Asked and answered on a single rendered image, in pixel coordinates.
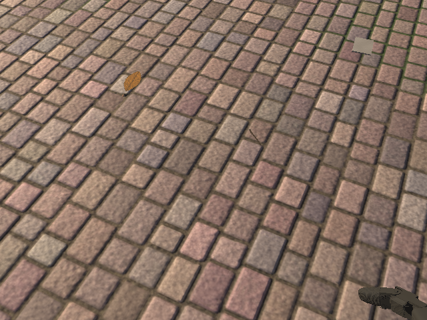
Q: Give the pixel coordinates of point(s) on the robot right hand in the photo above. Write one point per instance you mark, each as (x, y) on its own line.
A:
(399, 300)

